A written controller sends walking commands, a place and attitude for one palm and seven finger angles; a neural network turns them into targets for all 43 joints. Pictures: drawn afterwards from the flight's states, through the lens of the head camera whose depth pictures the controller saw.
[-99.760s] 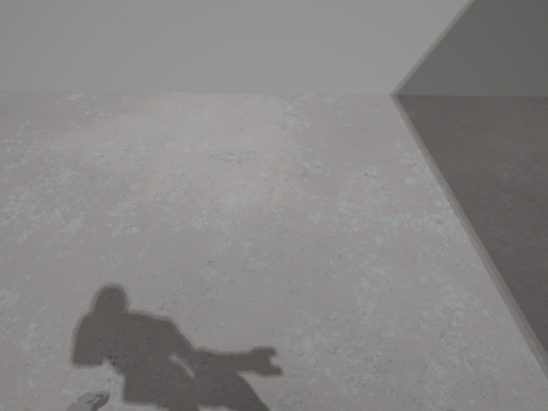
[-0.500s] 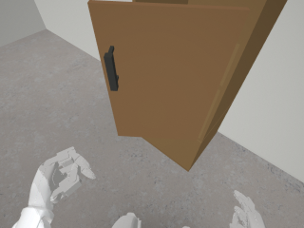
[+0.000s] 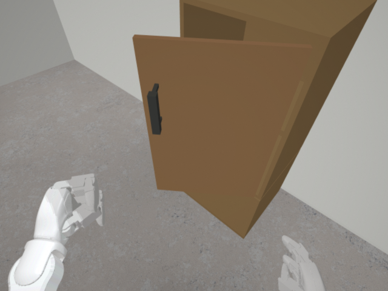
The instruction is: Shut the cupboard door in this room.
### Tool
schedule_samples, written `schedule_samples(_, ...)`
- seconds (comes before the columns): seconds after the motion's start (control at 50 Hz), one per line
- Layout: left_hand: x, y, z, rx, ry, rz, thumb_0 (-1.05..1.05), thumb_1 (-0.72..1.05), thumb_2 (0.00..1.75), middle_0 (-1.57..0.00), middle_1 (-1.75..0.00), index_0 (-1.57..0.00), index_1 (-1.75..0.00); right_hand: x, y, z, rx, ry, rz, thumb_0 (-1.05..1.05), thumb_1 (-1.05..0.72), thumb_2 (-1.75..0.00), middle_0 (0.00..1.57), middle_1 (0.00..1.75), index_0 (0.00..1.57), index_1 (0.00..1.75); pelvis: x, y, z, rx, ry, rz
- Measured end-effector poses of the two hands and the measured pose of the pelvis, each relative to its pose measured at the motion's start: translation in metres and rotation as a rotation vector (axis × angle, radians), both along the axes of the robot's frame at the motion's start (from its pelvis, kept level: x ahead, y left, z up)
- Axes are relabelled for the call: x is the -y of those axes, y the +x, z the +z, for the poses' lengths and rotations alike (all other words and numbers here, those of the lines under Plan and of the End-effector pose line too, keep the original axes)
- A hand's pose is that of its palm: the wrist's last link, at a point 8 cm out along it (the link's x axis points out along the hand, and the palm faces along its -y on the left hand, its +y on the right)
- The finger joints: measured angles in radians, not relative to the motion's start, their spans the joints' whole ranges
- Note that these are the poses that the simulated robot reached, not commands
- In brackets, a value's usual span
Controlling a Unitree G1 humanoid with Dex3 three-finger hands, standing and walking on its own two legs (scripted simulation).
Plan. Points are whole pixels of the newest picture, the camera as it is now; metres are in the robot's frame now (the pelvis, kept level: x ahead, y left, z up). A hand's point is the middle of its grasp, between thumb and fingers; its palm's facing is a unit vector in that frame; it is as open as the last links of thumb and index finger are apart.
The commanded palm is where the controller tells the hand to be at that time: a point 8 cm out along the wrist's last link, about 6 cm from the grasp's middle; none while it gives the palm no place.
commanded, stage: raise the hand and make a fist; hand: left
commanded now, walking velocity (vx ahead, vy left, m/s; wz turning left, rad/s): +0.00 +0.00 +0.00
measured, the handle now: (156, 109) +0.52 +0.15 +0.10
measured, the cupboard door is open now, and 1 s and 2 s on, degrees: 37 37 37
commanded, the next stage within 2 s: bring the fist close to the handle in 0.40 s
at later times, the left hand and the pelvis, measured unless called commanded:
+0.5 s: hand (125, 214) +0.23 +0.15 +0.10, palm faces -0.01 -1.00 -0.04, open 3.1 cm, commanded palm +0.21 +0.20 +0.11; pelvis +0.00 -0.03 +0.00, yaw +0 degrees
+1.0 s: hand (143, 170) +0.32 +0.14 +0.10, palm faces +0.01 -1.00 -0.02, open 3.1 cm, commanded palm +0.30 +0.19 +0.11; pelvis +0.02 -0.03 +0.01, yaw -1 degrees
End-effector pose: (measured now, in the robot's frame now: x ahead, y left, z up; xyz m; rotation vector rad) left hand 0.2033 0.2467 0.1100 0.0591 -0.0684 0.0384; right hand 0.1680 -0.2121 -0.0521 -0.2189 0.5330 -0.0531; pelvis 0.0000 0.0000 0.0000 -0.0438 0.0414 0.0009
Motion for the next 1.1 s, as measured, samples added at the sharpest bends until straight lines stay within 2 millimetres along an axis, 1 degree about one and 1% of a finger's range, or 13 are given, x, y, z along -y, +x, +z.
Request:
schedule_samples(0.06, 0.003, 0.003, 0.006, 0.005, -0.006, 0.0, 0.01, 0.9, 0.9, -1.29, -1.49, -1.29, -1.49, 0.007, -0.006, -0.003, -0.017, 0.003, -0.009, 0.01, -0.9, -0.9, 0.2, 0.3, 0.2, 0.3, 0.004, -0.001, 0.002, 0.007, 0.003, 0.002)
schedule_samples(0.2, 0.024, 0.001, -0.015, -0.127, -0.032, -0.044, 0.01, 0.9, 0.9, -1.3, -1.5, -1.29, -1.5, 0.027, -0.016, -0.004, -0.032, 0.0, -0.049, 0.01, -0.9, -0.9, 0.2, 0.3, 0.2, 0.3, 0.014, -0.001, 0.006, 0.012, 0.017, -0.005)
schedule_samples(0.26, 0.028, -0.001, -0.013, -0.106, -0.025, -0.025, 0.01, 0.9, 0.9, -1.3, -1.5, -1.29, -1.5, 0.036, -0.017, -0.004, -0.032, -0.008, -0.053, 0.01, -0.9, -0.9, 0.2, 0.3, 0.2, 0.3, 0.02, 0.0, 0.006, 0.013, 0.022, -0.006)
schedule_samples(0.36, 0.03, 0.0, 0.003, 0.0, -0.002, 0.011, 0.02, 0.9, 0.9, -1.3, -1.5, -1.29, -1.5, 0.046, -0.014, -0.006, -0.025, -0.009, -0.039, 0.01, -0.9, -0.9, 0.2, 0.3, 0.2, 0.3, 0.028, 0.0, 0.005, 0.014, 0.024, 0.0)
schedule_samples(0.4, 0.034, 0.001, 0.004, 0.006, -0.002, 0.002, 0.02, 0.9, 0.9, -1.3, -1.5, -1.3, -1.5, 0.048, -0.011, -0.007, -0.02, -0.002, -0.038, 0.01, -0.9, -0.9, 0.2, 0.3, 0.2, 0.3, 0.031, 0.0, 0.005, 0.013, 0.025, 0.001)
schedule_samples(0.5, 0.046, 0.002, -0.008, -0.078, -0.018, -0.047, 0.01, 0.9, 0.9, -1.3, -1.5, -1.3, -1.5, 0.053, -0.006, -0.007, -0.007, 0.012, -0.053, 0.01, -0.9, -0.9, 0.2, 0.3, 0.2, 0.3, 0.035, 0.004, 0.005, 0.007, 0.03, -0.004)
schedule_samples(0.58, 0.047, 0.006, -0.012, -0.089, -0.024, -0.031, 0.01, 0.9, 0.89, -1.3, -1.5, -1.3, -1.5, 0.056, -0.002, -0.007, -0.007, 0.005, -0.057, 0.01, -0.9, -0.9, 0.2, 0.3, 0.2, 0.3, 0.037, 0.007, 0.005, 0.005, 0.033, -0.005)
schedule_samples(0.68, 0.042, 0.026, -0.001, -0.001, -0.01, 0.004, 0.02, 0.9, 0.89, -1.3, -1.5, -1.3, -1.5, 0.056, 0.002, -0.011, -0.029, -0.005, -0.044, 0.01, -0.9, -0.9, 0.2, 0.3, 0.2, 0.3, 0.038, 0.008, 0.003, -0.001, 0.031, 0.002)
schedule_samples(0.74, 0.046, 0.041, 0.003, 0.013, -0.014, -0.024, 0.02, 0.9, 0.9, -1.3, -1.5, -1.3, -1.5, 0.055, 0.002, -0.013, -0.043, 0.0, -0.048, 0.01, -0.9, -0.9, 0.2, 0.3, 0.2, 0.3, 0.036, 0.009, 0.003, -0.009, 0.031, 0.001)
schedule_samples(0.84, 0.058, 0.065, -0.006, -0.055, -0.034, -0.087, 0.01, 0.9, 0.9, -1.3, -1.5, -1.3, -1.5, 0.053, -0.001, -0.015, -0.064, 0.012, -0.076, 0.01, -0.9, -0.9, 0.2, 0.3, 0.2, 0.3, 0.032, 0.014, 0.005, -0.02, 0.036, -0.009)
schedule_samples(0.92, 0.059, 0.08, -0.011, -0.075, -0.047, -0.069, 0.01, 0.9, 0.9, -1.3, -1.5, -1.3, -1.5, 0.052, -0.005, -0.016, -0.088, 0.01, -0.092, 0.01, -0.9, -0.9, 0.2, 0.3, 0.2, 0.3, 0.03, 0.016, 0.006, -0.024, 0.04, -0.019)
schedule_samples(1.0, 0.056, 0.095, -0.006, -0.035, -0.042, -0.033, 0.02, 0.9, 0.89, -1.3, -1.5, -1.3, -1.5, 0.051, -0.009, -0.018, -0.117, 0.004, -0.092, 0.01, -0.9, -0.9, 0.2, 0.3, 0.2, 0.3, 0.027, 0.016, 0.006, -0.027, 0.04, -0.022)
schedule_samples(1.1, 0.058, 0.112, -0.001, -0.017, -0.032, -0.045, 0.01, 0.9, 0.9, -1.3, -1.5, -1.3, -1.5, 0.049, -0.014, -0.022, -0.153, 0.005, -0.097, 0.01, -0.9, -0.9, 0.2, 0.3, 0.2, 0.3, 0.024, 0.016, 0.006, -0.033, 0.036, -0.021)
